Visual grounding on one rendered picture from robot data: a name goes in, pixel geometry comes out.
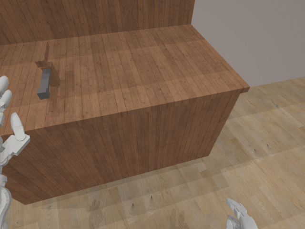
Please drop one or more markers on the robot left hand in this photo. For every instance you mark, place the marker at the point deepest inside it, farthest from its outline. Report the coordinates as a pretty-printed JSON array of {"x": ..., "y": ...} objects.
[{"x": 15, "y": 143}]

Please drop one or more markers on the tap lever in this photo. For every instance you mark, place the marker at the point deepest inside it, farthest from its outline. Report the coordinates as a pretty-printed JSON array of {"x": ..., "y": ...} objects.
[{"x": 43, "y": 91}]

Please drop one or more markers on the counter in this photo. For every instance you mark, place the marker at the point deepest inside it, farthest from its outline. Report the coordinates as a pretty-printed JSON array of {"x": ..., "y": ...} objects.
[{"x": 134, "y": 88}]

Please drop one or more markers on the robot right hand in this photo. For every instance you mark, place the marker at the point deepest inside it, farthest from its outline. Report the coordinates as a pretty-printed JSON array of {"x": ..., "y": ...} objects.
[{"x": 245, "y": 222}]

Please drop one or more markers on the left robot forearm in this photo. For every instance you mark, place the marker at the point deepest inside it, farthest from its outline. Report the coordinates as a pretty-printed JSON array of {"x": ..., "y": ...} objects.
[{"x": 5, "y": 201}]

